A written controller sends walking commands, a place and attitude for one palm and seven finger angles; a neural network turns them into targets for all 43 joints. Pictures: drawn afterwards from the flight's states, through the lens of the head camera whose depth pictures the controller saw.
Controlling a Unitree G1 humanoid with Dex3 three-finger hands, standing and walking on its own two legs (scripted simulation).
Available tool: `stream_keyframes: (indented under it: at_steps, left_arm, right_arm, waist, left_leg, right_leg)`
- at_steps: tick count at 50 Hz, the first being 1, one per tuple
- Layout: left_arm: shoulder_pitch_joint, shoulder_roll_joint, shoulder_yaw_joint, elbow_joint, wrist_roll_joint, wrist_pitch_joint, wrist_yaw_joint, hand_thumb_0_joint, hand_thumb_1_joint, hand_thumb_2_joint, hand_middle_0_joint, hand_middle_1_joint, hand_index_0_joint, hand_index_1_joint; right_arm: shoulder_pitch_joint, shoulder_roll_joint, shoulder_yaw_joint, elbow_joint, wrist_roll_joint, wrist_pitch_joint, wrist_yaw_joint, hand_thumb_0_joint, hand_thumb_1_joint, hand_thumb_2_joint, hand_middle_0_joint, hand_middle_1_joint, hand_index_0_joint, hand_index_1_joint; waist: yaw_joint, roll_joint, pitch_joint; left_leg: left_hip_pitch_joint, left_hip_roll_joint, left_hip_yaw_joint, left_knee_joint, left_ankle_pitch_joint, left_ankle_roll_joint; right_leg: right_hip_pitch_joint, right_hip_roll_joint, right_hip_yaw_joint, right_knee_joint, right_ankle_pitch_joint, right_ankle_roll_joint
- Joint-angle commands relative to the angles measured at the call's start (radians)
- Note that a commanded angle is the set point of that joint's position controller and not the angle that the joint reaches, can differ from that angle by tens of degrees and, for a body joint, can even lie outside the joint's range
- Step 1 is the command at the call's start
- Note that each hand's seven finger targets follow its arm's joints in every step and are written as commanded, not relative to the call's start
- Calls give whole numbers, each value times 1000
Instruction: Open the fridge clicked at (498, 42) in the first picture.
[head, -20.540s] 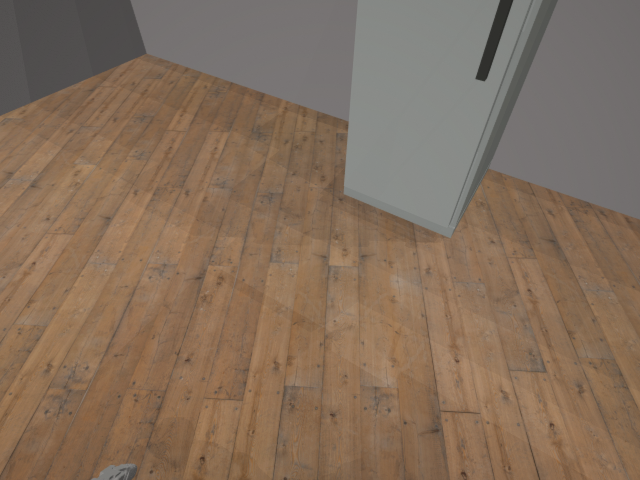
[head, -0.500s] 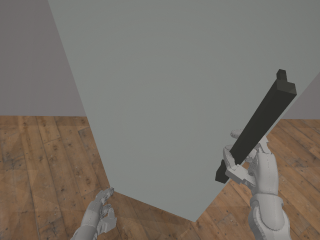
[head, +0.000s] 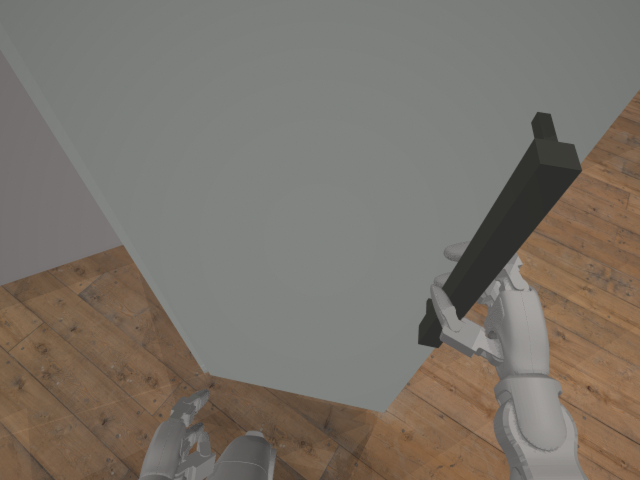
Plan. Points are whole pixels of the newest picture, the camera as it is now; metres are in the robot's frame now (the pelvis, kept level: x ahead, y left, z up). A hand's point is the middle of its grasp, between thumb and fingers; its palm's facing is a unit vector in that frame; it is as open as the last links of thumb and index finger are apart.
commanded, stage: walk backward, drawing the door open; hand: right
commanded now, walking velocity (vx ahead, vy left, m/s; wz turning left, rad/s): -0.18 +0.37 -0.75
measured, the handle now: (470, 258) +0.33 -0.12 +0.14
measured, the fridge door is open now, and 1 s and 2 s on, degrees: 38 69 66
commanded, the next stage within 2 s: stop walking and hold the door back in 0.60 s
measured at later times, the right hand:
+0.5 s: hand (380, 456) +0.14 -0.03 +0.10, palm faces +0.45 +0.87 -0.20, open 7.0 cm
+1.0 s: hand out of the picture +0.09 +0.03 +0.11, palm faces +0.78 +0.61 -0.14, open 6.3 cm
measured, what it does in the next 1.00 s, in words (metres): steps to the left, turning right: left foot, then right foot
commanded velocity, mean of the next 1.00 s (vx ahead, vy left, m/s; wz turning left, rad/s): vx -0.08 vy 0.15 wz -0.51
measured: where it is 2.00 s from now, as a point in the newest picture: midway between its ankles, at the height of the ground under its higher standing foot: outside the picture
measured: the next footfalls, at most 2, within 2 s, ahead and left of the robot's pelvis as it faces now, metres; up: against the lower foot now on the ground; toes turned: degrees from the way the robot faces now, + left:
left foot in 0.06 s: +0.10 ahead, +0.18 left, +0.00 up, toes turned -1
right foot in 0.32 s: -0.05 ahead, +0.03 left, +0.00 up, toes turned -23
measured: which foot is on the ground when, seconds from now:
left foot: up 0.00-0.04, down 0.06-0.30, up 0.32-0.60, down 0.62-0.98, up 1.00-1.00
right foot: down 0.00-0.06, up 0.08-0.30, down 0.32-0.62, up 0.64-0.94, down 0.96-1.00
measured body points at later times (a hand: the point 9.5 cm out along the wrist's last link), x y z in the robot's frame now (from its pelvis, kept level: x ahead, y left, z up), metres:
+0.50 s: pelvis -0.05 +0.22 +0.01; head -0.01 +0.18 +0.45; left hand +0.17 +0.36 -0.09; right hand +0.11 -0.07 +0.12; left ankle +0.07 +0.35 -0.66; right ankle -0.08 +0.05 -0.73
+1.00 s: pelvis -0.06 +0.38 -0.01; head -0.04 +0.36 +0.44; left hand +0.26 +0.44 -0.07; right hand +0.04 +0.00 +0.11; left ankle +0.06 +0.43 -0.73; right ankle -0.12 +0.31 -0.73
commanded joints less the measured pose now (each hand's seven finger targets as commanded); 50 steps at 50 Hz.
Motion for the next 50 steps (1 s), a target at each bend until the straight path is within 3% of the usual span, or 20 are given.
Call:
stream_keyframes:
  at_steps: [1,2,4,6,9,13,14,15,16,18,23,27,29,31,34,37,42,46,49,50]
  left_arm:
    - [-156,140,66,-134,-51,-40,10,0,900,900,-200,-300,-200,-300]
    - [-150,113,59,-121,-56,-32,9,0,900,900,-200,-300,-200,-300]
    - [-194,57,53,-123,-47,-28,15,0,900,900,-200,-300,-200,-300]
    - [-181,95,81,-108,-39,-14,38,0,900,900,-200,-300,-200,-300]
    - [-211,71,48,-133,-29,-7,44,0,900,900,-200,-300,-200,-300]
    - [-115,101,50,-140,-25,-25,64,0,900,900,-200,-300,-200,-300]
    - [-69,107,53,-146,-20,-36,65,0,900,900,-200,-300,-200,-300]
    - [-70,147,68,-175,-3,-49,63,0,900,900,-200,-300,-200,-300]
    - [-75,172,66,-168,15,-52,59,0,900,900,-200,-300,-200,-300]
    - [-98,164,83,-159,20,-47,51,0,900,900,-200,-300,-200,-300]
    - [-100,178,92,-133,-14,-49,27,0,900,900,-200,-300,-200,-300]
    - [-107,170,84,-144,-38,-40,20,0,900,900,-200,-300,-200,-300]
    - [-107,129,68,-137,-48,-37,21,0,900,900,-200,-300,-200,-300]
    - [-170,78,63,-136,-50,-34,29,0,900,900,-200,-300,-200,-300]
    - [-167,108,84,-89,-36,-28,46,0,900,900,-200,-300,-200,-300]
    - [-177,105,38,-90,-30,-3,61,0,900,900,-200,-300,-200,-300]
    - [-144,141,24,-120,-31,1,69,0,900,900,-200,-300,-200,-300]
    - [-110,172,29,-122,-40,32,58,0,900,900,-200,-300,-200,-300]
    - [-123,215,34,-142,-57,47,44,0,900,900,-200,-300,-200,-300]
    - [-129,178,14,-134,-48,45,38,0,900,900,-200,-300,-200,-300]
  right_arm:
    - [-149,-58,-59,-295,-12,-108,-12,0,-900,-900,450,1400,450,1400]
    - [-156,-90,-88,-314,-18,-109,-18,0,-900,-900,450,1400,450,1400]
    - [-154,-191,-188,-382,-15,-105,-30,0,-900,-900,450,1400,450,1400]
    - [-103,-196,-214,-292,-19,-108,-9,0,-900,-900,450,1400,450,1400]
    - [-132,-124,-171,-282,-5,-120,-5,0,-900,-900,450,1400,450,1400]
    - [-136,-105,-140,-315,19,-112,-10,0,-900,-900,450,1400,450,1400]
    - [-146,-93,-117,-336,19,-116,-5,0,-900,-900,450,1400,450,1400]
    - [-165,-73,-92,-370,6,-134,1,0,-900,-900,450,1400,450,1400]
    - [-181,-102,-98,-386,-25,-150,0,0,-900,-900,450,1400,450,1400]
    - [-202,-157,-172,-413,-42,-169,5,0,-900,-900,450,1400,450,1400]
    - [-136,-89,-140,-348,-9,-104,0,0,-900,-900,450,1400,450,1400]
    - [-107,-145,-211,-313,1,-101,-26,0,-900,-900,450,1400,450,1400]
    - [-100,-184,-241,-321,7,-110,-32,0,-900,-900,450,1400,450,1400]
    - [-100,-316,-361,-357,11,-113,-49,0,-900,-900,450,1400,450,1400]
    - [-14,-303,-383,-258,17,-116,-44,0,-900,-900,450,1400,450,1400]
    - [-198,-262,-356,-117,28,-113,-69,0,-900,-900,450,1400,450,1400]
    - [-461,-229,-279,-16,34,-112,-105,0,-900,-900,450,1400,450,1400]
    - [-640,-231,-238,70,39,-114,-111,0,-900,-900,450,1400,450,1400]
    - [-780,-214,-183,126,54,-125,-104,0,-900,-900,450,1400,450,1400]
    - [-795,-194,-154,153,42,-126,-93,0,-900,-900,450,1400,450,1400]
  waist:
    - [-16,-164,-243]
    - [-18,-25,-257]
    - [-52,341,-296]
    - [-53,401,-333]
    - [-33,263,-256]
    - [6,171,-260]
    - [36,62,-270]
    - [27,-172,-235]
    - [0,-227,-250]
    - [0,-161,-283]
    - [-37,-228,-233]
    - [-27,-285,-266]
    - [-23,-96,-266]
    - [-62,389,-301]
    - [-49,257,-270]
    - [-36,219,-269]
    - [-48,272,-361]
    - [-18,130,-401]
    - [-49,-279,-362]
    - [-27,-325,-354]
  left_leg:
    - [438,-31,94,-334,67,-24]
    - [410,21,71,-441,66,-5]
    - [312,317,-163,-561,55,157]
    - [245,357,-189,-569,-38,223]
    - [284,278,63,-446,271,214]
    - [171,222,129,-316,174,161]
    - [9,178,137,-124,99,122]
    - [-259,84,126,103,-167,51]
    - [-308,49,-9,281,-225,-5]
    - [-243,52,-95,364,-120,-7]
    - [100,19,-11,28,26,-5]
    - [346,-73,109,-268,-37,-30]
    - [409,-16,97,-477,37,-16]
    - [358,335,-183,-550,241,164]
    - [379,362,-116,-436,510,260]
    - [401,341,5,-392,701,210]
    - [448,386,-84,-384,724,186]
    - [398,334,-69,-273,558,118]
    - [88,92,71,-51,-79,-1]
    - [28,70,46,57,-222,8]
  right_leg:
    - [-192,-4,-22,-83,-125,-171]
    - [-167,81,-98,54,-187,-145]
    - [-269,196,-211,621,-388,-91]
    - [-252,150,-160,951,-393,-98]
    - [-208,96,-222,671,-348,-88]
    - [38,108,-245,124,-224,-116]
    - [196,47,-171,-62,-77,-134]
    - [322,-221,246,-201,98,-192]
    - [318,-454,632,-288,360,-283]
    - [269,-410,509,-230,455,-349]
    - [47,-125,-19,-127,272,-188]
    - [-78,-51,6,-148,-86,-181]
    - [-124,62,-67,19,-185,-138]
    - [-297,194,-213,650,-394,-79]
    - [-386,118,-169,926,-390,-69]
    - [-306,106,-193,697,-321,-71]
    - [-142,144,-202,305,-252,-115]
    - [62,155,-209,-70,-1,-129]
    - [223,-165,122,-97,561,-298]
    - [231,-184,150,-128,564,-337]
